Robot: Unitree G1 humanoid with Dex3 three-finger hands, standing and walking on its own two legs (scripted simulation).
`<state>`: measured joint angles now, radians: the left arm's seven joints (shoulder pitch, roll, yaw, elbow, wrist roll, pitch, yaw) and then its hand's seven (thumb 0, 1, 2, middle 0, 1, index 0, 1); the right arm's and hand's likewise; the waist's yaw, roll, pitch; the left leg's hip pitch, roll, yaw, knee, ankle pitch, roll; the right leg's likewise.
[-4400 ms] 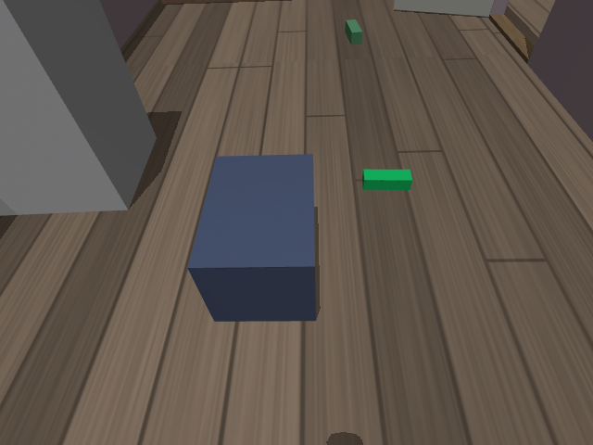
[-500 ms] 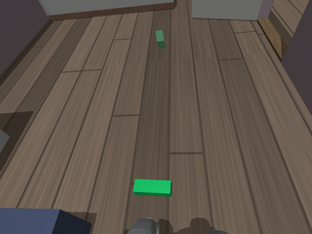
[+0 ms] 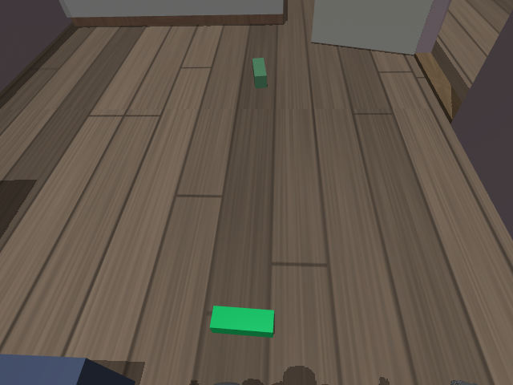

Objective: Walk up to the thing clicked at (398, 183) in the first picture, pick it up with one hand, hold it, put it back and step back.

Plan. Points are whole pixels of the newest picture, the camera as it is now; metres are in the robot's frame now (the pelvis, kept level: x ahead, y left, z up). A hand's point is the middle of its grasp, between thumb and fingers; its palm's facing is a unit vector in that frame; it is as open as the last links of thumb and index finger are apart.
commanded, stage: walk up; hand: left
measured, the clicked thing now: (243, 321) +0.43 +0.14 -0.72
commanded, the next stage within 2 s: stand in 0.98 s
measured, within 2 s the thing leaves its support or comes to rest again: neither
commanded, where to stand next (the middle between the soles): +0.09 +0.01 m, yaw -2 degrees
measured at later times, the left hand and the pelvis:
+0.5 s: hand out of the picture +0.09 +0.26 -0.13, palm faces -0.06 -0.93 -0.37, open 7.4 cm; pelvis +0.01 +0.00 +0.02, yaw -1 degrees
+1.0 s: hand out of the picture +0.12 +0.25 -0.13, palm faces -0.08 -0.93 -0.36, open 7.4 cm; pelvis +0.02 +0.00 +0.02, yaw -2 degrees
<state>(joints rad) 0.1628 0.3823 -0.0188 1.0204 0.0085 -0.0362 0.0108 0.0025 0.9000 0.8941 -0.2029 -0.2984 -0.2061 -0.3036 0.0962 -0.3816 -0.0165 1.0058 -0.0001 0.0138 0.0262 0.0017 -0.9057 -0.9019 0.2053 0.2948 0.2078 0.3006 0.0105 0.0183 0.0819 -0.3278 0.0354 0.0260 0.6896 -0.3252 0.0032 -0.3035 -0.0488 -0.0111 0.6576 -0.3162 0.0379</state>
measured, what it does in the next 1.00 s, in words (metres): stands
